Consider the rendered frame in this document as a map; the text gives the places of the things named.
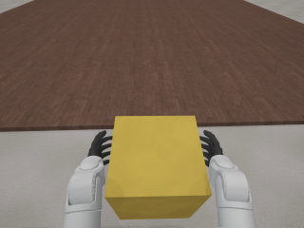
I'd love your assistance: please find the carton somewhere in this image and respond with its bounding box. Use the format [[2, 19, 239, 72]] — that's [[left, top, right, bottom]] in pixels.
[[104, 115, 212, 220]]

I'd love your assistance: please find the robot right forearm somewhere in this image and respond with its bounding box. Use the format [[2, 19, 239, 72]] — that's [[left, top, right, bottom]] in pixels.
[[208, 155, 257, 228]]

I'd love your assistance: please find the right robot hand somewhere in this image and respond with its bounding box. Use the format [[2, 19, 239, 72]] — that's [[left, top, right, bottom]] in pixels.
[[199, 130, 223, 167]]

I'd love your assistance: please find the robot left forearm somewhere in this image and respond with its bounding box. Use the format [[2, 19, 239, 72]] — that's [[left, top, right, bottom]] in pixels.
[[63, 156, 105, 228]]

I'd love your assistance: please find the left robot hand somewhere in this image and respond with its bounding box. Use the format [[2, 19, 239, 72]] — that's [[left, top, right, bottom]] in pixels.
[[87, 130, 113, 165]]

